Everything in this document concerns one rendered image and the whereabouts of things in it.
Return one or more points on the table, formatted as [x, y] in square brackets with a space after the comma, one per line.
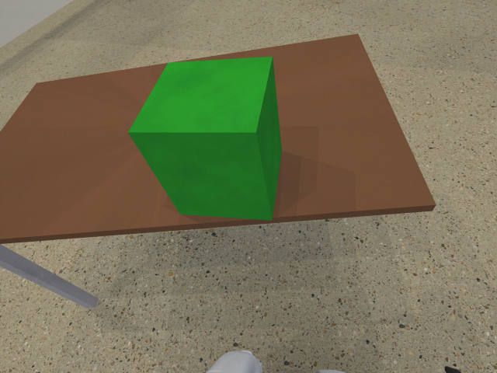
[69, 168]

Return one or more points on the left robot thigh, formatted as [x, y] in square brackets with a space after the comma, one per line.
[236, 362]

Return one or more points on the carton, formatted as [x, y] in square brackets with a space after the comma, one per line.
[210, 132]

